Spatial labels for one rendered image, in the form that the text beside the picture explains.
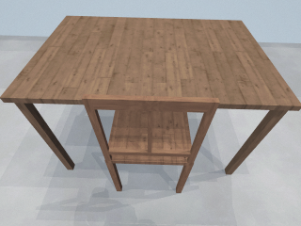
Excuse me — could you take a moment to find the chair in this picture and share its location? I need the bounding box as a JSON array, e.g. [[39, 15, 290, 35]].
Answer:
[[82, 94, 220, 193]]

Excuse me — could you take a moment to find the table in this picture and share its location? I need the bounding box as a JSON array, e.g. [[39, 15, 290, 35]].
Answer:
[[0, 15, 301, 175]]

